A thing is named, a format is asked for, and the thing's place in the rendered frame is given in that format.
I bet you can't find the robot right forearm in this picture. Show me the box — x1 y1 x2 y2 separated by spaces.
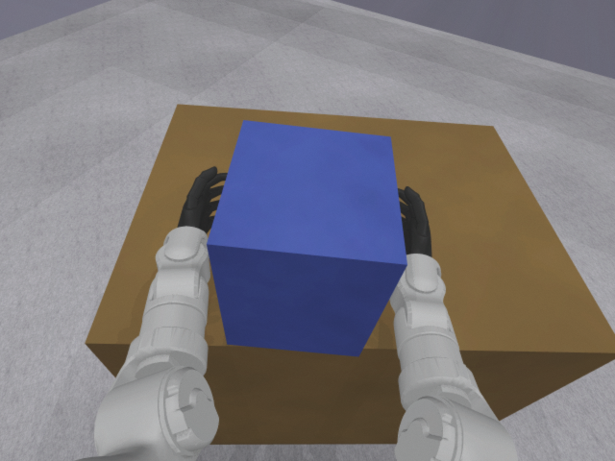
389 254 500 423

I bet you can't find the carton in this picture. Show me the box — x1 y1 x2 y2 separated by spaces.
207 120 407 357

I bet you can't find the robot right hand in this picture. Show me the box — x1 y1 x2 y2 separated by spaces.
398 186 432 257

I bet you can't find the robot left hand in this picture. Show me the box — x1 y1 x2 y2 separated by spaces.
178 166 228 233

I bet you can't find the robot left upper arm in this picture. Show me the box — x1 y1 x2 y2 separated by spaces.
75 366 219 461

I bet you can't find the robot left forearm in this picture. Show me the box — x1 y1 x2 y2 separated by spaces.
94 227 210 454

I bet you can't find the robot right upper arm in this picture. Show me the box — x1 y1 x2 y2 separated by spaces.
394 396 518 461

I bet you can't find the pedestal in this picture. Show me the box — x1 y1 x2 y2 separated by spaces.
85 104 615 445

